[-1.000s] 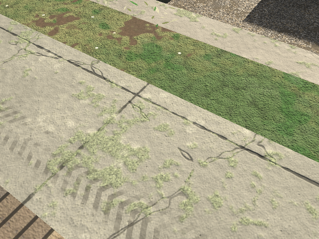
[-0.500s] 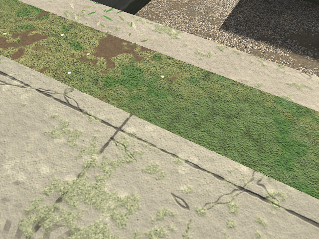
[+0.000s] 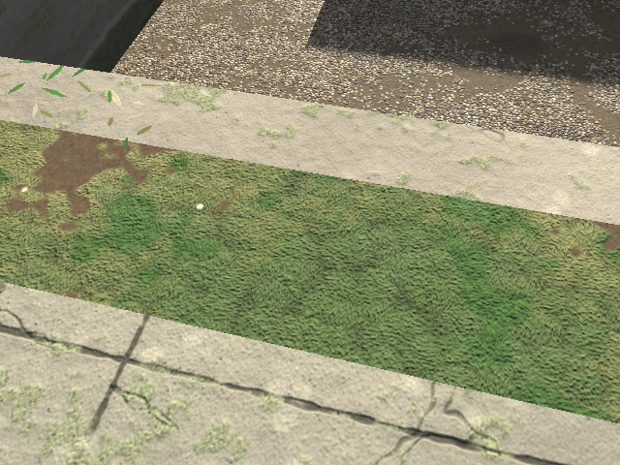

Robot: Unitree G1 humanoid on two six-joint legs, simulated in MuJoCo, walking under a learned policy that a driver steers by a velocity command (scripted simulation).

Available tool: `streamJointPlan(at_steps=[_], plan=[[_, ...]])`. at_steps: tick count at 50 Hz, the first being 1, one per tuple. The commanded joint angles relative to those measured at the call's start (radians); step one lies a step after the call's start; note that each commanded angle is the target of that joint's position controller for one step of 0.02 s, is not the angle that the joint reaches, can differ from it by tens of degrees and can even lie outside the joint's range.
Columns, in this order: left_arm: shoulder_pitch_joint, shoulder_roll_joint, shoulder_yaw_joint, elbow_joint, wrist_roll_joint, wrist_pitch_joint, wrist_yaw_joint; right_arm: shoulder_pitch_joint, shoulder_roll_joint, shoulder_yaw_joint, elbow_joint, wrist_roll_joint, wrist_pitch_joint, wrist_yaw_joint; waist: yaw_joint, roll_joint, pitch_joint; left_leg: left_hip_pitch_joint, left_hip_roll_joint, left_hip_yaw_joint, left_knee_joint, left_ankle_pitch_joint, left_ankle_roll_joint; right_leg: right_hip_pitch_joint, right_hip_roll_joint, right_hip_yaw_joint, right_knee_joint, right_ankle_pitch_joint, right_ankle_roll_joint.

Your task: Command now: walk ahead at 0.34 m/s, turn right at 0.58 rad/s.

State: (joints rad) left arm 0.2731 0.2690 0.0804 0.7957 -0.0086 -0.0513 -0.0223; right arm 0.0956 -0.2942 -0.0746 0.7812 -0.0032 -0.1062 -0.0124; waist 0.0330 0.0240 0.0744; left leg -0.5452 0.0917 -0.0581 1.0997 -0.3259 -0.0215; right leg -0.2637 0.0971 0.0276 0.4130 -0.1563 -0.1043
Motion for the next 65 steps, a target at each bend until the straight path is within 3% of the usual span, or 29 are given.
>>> streamJointPlan(at_steps=[1, 4, 8, 12, 13, 14, 15, 16, 17, 18, 21, 27, 31, 34, 35, 36, 37, 38, 40, 43, 48, 51, 53, 54, 56, 58, 62, 64, 65], plan=[[-0.043, 0.181, 0.043, -0.084, 0.002, -0.016, 0.028, 0.036, -0.075, -0.023, -0.05, -0.016, 0.015, -0.01, -0.056, -0.049, -0.111, -0.024, -0.019, 0.02, -0.127, 0.094, -0.042, 0.053, -0.23, 0.203, -0.13, 0.625, -0.166], [-0.019, 0.18, 0.044, -0.081, -0.011, 0.013, 0.047, -0.049, -0.042, -0.008, -0.077, -0.009, 0.024, -0.004, -0.023, -0.1, -0.128, 0.032, -0.076, 0.029, -0.352, 0.266, -0.054, 0.022, -0.168, 0.156, -0.088, 0.581, -0.106], [0.01, 0.173, 0.044, -0.077, -0.012, 0.044, 0.061, -0.13, -0.061, -0.007, -0.108, 0.002, 0.028, 0.014, 0.013, -0.131, -0.141, 0.078, -0.122, 0.003, -0.525, 0.355, -0.051, 0.06, -0.183, 0.246, -0.032, 0.409, -0.068], [-0.048, 0.15, 0.037, -0.108, -0.009, 0.053, 0.071, -0.052, -0.115, -0.025, -0.093, -0.008, 0.007, 0.02, -0.04, -0.155, -0.151, 0.154, -0.116, -0.029, -0.66, 0.312, -0.002, 0.134, -0.184, 0.376, 0.123, 0.32, -0.04], [-0.062, 0.127, 0.029, -0.123, -0.007, 0.051, 0.069, -0.001, -0.132, -0.029, -0.085, -0.019, -0.002, 0.015, -0.066, -0.129, -0.187, 0.278, -0.068, -0.041, -0.727, 0.464, 0.032, 0.105, -0.131, 0.356, 0.223, 0.269, -0.006], [-0.043, 0.074, 0.011, -0.146, 0.012, 0.048, 0.067, 0.061, -0.181, -0.036, -0.086, -0.039, -0.001, 0.004, -0.07, 0.018, -0.293, 0.509, 0.121, -0.198, -0.685, 0.802, 0.1, -0.019, -0.044, 0.259, 0.462, -0.03, 0.043], [0.154, 0.057, 0.006, -0.146, -0.007, 0.05, 0.063, 0.078, -0.203, -0.037, -0.079, -0.054, 0.019, 0.003, 0.024, 0.279, -0.399, 0.739, 0.358, -0.527, -0.684, 0.945, 0.313, -0.26, 0.08, 0.185, 0.683, -0.606, 0.098], [0.197, 0.174, 0.027, -0.105, -0.009, 0.061, 0.06, 0.044, -0.138, -0.027, -0.096, -0.015, 0.034, 0.004, 0.022, 0.193, -0.39, 0.683, 0.376, -0.582, -0.706, 0.687, 0.332, -0.316, -0.02, 0.18, 0.813, -0.552, 0.134], [0.091, 0.228, 0.046, -0.107, -0.015, 0.078, 0.062, 0.012, -0.08, -0.01, -0.117, -0.009, 0.045, 0.0, -0.017, 0.111, -0.284, 0.592, 0.295, -0.427, -0.716, 0.556, 0.286, -0.345, -0.051, 0.145, 0.868, -0.472, 0.161], [0.044, 0.219, 0.048, -0.112, -0.014, 0.097, 0.068, -0.018, -0.07, -0.003, -0.119, -0.015, 0.06, -0.003, -0.013, 0.059, -0.236, 0.502, 0.236, -0.33, -0.742, 0.424, 0.249, -0.343, -0.076, 0.115, 0.87, -0.407, 0.175], [0.016, 0.153, 0.037, -0.14, -0.016, 0.12, 0.067, -0.061, -0.096, -0.006, -0.112, -0.026, 0.083, -0.015, -0.005, 0.114, -0.13, 0.296, 0.137, -0.141, -0.833, 0.273, 0.23, -0.271, -0.105, 0.044, 0.789, -0.297, 0.184], [-0.052, 0.114, 0.017, -0.186, -0.005, 0.106, 0.054, -0.043, -0.137, -0.023, -0.095, -0.016, 0.096, -0.027, -0.041, 0.113, -0.198, 0.378, 0.199, -0.039, -0.846, 0.346, 0.275, -0.206, -0.162, 0.0, 0.54, -0.227, 0.175], [-0.06, 0.126, 0.017, -0.191, -0.004, 0.108, 0.035, -0.038, -0.163, -0.032, -0.08, -0.003, 0.11, -0.016, -0.045, 0.127, -0.183, 0.364, 0.211, 0.012, -0.837, 0.29, 0.256, -0.108, -0.15, -0.047, 0.381, -0.208, 0.141], [0.018, 0.121, 0.022, -0.155, 0.004, 0.106, 0.022, -0.035, -0.16, -0.027, -0.054, 0.027, 0.12, -0.008, 0.005, 0.108, -0.181, 0.327, 0.19, 0.048, -0.743, 0.261, 0.195, 0.056, -0.103, -0.087, 0.108, -0.083, 0.08], [0.044, 0.147, 0.03, -0.145, 0.009, 0.106, 0.024, 0.016, -0.128, -0.019, -0.027, 0.033, 0.121, -0.003, 0.008, 0.059, -0.167, 0.252, 0.153, 0.092, -0.665, 0.181, 0.122, 0.148, -0.116, -0.035, -0.002, 0.003, 0.042], [0.048, 0.231, 0.046, -0.157, 0.014, 0.107, 0.039, 0.039, -0.049, 0.004, -0.037, -0.002, 0.117, 0.011, -0.031, -0.202, -0.168, 0.068, 0.041, 0.206, -0.406, -0.065, 0.013, 0.261, -0.34, 0.27, -0.087, 0.209, -0.037], [-0.003, 0.29, 0.052, -0.187, 0.036, 0.097, 0.039, -0.029, -0.076, -0.005, -0.078, -0.014, 0.111, 0.002, -0.009, -0.313, -0.131, -0.071, -0.065, 0.154, -0.232, -0.313, -0.033, 0.146, -0.505, 0.446, -0.114, 0.272, -0.212], [-0.023, 0.237, 0.038, -0.19, 0.053, 0.076, 0.036, -0.075, -0.126, -0.021, -0.077, -0.005, 0.114, -0.005, 0.018, -0.214, -0.136, -0.052, -0.043, 0.064, -0.088, -0.287, -0.031, 0.1, -0.461, 0.383, -0.119, 0.247, -0.221], [-0.11, 0.182, 0.021, -0.178, 0.035, 0.049, 0.037, -0.005, -0.115, -0.029, -0.029, 0.006, 0.125, -0.014, -0.037, -0.167, -0.135, -0.045, -0.032, 0.034, -0.042, -0.156, -0.027, 0.106, -0.349, 0.238, -0.1, 0.202, -0.121], [-0.146, 0.106, -0.013, -0.161, 0.026, 0.038, 0.044, 0.037, -0.099, -0.027, 0.002, 0.002, 0.129, -0.016, -0.062, -0.161, -0.153, 0.034, -0.036, 0.032, -0.04, -0.042, -0.056, 0.099, -0.305, 0.154, -0.076, 0.378, -0.105], [-0.125, 0.129, -0.007, -0.118, 0.026, 0.049, 0.043, -0.013, -0.064, 0.0, -0.004, 0.007, 0.128, -0.009, -0.015, -0.163, -0.145, 0.162, -0.035, 0.052, -0.356, -0.065, -0.061, 0.137, -0.306, 0.169, -0.051, 0.329, -0.12], [-0.15, 0.096, -0.021, -0.083, 0.022, 0.05, 0.04, 0.046, -0.065, 0.007, 0.028, 0.012, 0.126, 0.0, -0.043, -0.148, -0.137, 0.294, -0.04, 0.073, -0.585, 0.06, -0.041, 0.106, -0.302, 0.157, -0.034, 0.263, -0.098], [-0.111, 0.125, -0.01, -0.059, 0.016, 0.044, 0.044, 0.042, -0.129, 0.0, 0.02, -0.005, 0.12, 0.001, -0.038, -0.089, -0.125, 0.371, -0.015, 0.024, -0.691, 0.345, -0.004, 0.082, -0.25, 0.129, -0.004, 0.136, -0.022], [-0.08, 0.138, -0.002, -0.061, 0.031, 0.04, 0.046, 0.028, -0.197, -0.014, 0.007, -0.003, 0.12, -0.003, 0.008, 0.01, -0.126, 0.363, 0.029, -0.022, -0.632, 0.508, 0.029, 0.07, -0.185, 0.077, 0.038, 0.041, 0.016], [-0.13, 0.143, 0.006, -0.069, 0.034, 0.044, 0.064, 0.002, -0.178, -0.021, 0.005, 0.023, 0.119, 0.003, -0.011, 0.099, -0.108, 0.249, 0.042, -0.098, -0.661, 0.373, 0.104, 0.103, -0.106, -0.033, 0.101, -0.003, 0.069], [-0.146, 0.119, 0.014, -0.074, 0.022, 0.062, 0.079, -0.004, -0.16, -0.019, 0.0, 0.015, 0.113, -0.004, -0.013, 0.12, -0.102, 0.199, 0.055, -0.156, -0.681, 0.32, 0.12, 0.109, -0.102, -0.051, 0.148, -0.001, 0.067], [-0.105, 0.107, 0.031, -0.078, 0.022, 0.078, 0.079, -0.002, -0.139, -0.018, -0.026, 0.016, 0.114, -0.015, -0.008, 0.052, -0.11, 0.102, 0.01, -0.156, -0.605, 0.193, 0.099, 0.141, -0.156, -0.012, 0.093, -0.051, 0.023], [-0.059, 0.153, 0.046, -0.065, 0.028, 0.074, 0.078, 0.005, -0.095, -0.009, -0.043, 0.022, 0.125, -0.016, -0.008, -0.14, -0.123, 0.019, -0.088, 0.009, -0.371, 0.058, 0.025, 0.183, -0.36, 0.16, -0.065, 0.017, -0.08], [-0.087, 0.158, 0.044, -0.08, 0.035, 0.064, 0.079, 0.014, -0.095, -0.012, -0.052, 0.016, 0.132, -0.012, -0.01, -0.231, -0.136, -0.016, -0.078, 0.054, -0.167, -0.222, 0.001, 0.169, -0.497, 0.269, -0.11, 0.129, -0.167]])
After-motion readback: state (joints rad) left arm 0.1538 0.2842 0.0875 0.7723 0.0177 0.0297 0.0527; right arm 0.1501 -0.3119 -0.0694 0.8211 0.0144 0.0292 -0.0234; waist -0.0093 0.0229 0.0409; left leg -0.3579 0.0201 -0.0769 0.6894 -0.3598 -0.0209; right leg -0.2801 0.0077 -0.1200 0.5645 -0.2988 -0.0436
